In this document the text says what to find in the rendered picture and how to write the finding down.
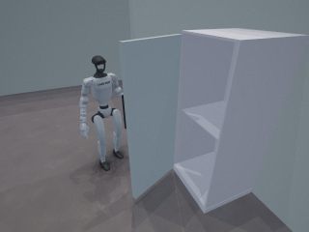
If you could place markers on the robot right forearm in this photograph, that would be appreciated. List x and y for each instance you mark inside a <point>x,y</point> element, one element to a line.
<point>83,111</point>

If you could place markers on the robot left forearm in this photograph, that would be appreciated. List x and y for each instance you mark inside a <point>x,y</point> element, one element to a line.
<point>120,95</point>

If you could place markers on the robot right shin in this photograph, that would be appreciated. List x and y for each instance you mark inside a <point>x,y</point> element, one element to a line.
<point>102,152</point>

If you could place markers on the handle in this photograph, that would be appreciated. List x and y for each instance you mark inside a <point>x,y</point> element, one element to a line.
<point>124,112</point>

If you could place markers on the robot right upper arm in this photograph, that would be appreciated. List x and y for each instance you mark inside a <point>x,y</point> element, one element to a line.
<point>86,84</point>

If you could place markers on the fridge door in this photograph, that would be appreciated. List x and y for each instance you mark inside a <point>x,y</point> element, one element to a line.
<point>150,70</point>

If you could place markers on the robot head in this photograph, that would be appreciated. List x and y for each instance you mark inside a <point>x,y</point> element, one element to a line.
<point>98,60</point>

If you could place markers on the right robot hand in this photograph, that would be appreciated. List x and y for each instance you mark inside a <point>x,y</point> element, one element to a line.
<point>84,129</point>

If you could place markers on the robot left upper arm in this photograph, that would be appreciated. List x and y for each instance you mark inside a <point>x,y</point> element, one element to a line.
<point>115,83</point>

